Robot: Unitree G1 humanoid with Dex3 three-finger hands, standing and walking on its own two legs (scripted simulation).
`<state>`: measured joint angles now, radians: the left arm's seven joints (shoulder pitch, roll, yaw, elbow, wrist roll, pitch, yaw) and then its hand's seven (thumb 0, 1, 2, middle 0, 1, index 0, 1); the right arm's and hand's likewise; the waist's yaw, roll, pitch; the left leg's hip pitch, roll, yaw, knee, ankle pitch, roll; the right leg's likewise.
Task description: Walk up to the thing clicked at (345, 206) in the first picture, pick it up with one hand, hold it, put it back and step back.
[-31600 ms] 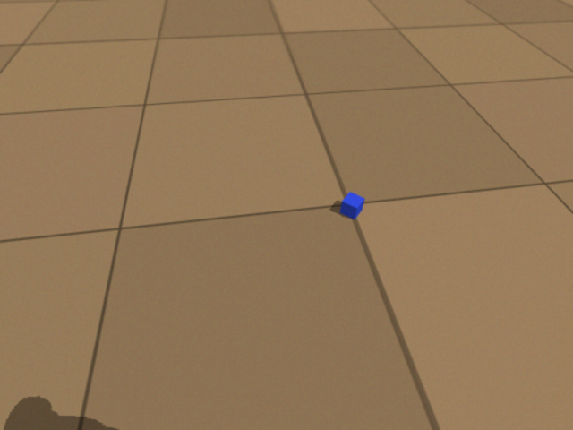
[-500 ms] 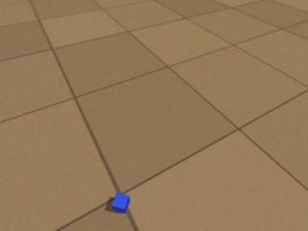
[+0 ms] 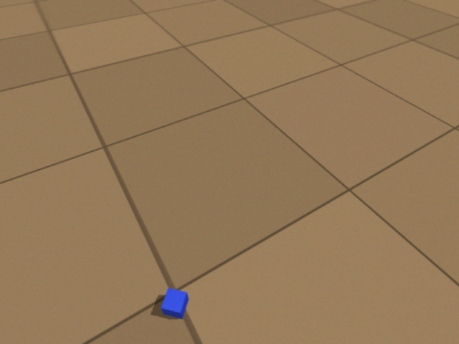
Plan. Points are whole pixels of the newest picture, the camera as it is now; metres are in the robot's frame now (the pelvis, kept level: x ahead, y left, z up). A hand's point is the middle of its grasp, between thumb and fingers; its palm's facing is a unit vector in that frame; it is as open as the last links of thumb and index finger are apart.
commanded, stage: stand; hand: left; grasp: from above
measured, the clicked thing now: (175, 303) +0.43 +0.23 -0.74
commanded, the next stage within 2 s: step back in 1.18 s
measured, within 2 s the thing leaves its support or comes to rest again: neither
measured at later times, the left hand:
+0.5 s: hand out of the picture +0.07 +0.24 -0.16, palm faces +0.01 -0.94 -0.33, open 7.4 cm
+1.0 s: hand out of the picture +0.08 +0.24 -0.16, palm faces +0.00 -0.94 -0.34, open 7.4 cm
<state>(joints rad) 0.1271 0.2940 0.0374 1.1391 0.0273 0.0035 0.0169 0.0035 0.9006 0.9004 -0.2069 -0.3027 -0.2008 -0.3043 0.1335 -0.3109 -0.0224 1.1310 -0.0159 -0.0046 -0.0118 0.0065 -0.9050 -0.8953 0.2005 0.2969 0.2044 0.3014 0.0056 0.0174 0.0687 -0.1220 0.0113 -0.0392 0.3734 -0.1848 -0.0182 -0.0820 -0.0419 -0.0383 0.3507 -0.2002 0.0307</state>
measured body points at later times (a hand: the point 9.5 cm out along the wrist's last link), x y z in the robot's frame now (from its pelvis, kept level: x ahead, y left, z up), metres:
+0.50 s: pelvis +0.00 +0.00 +0.00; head +0.01 -0.01 +0.45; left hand +0.07 +0.29 -0.13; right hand +0.07 -0.30 -0.14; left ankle +0.02 +0.13 -0.75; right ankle +0.00 -0.14 -0.75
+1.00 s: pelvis +0.01 -0.01 +0.00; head +0.02 -0.02 +0.45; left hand +0.08 +0.29 -0.13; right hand +0.08 -0.30 -0.14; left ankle +0.02 +0.13 -0.75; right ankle +0.00 -0.14 -0.75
